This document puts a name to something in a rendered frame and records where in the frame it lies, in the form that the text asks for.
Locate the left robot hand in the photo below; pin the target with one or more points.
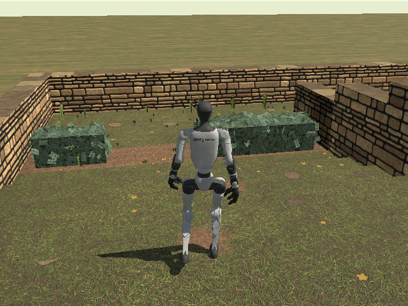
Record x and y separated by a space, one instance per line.
176 180

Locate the right robot forearm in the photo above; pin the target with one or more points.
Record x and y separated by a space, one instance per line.
232 174

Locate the right robot hand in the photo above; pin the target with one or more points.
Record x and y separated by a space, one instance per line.
234 195

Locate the left robot upper arm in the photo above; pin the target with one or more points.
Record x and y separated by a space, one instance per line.
181 144

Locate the robot left foot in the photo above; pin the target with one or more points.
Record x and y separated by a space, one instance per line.
184 258

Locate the robot foot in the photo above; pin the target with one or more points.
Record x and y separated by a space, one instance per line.
213 253
184 258

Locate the right robot upper arm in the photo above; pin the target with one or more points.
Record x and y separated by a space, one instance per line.
226 145

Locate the left robot forearm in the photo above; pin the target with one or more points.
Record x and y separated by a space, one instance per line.
174 168

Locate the robot right foot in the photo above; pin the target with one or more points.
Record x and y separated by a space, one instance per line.
213 253

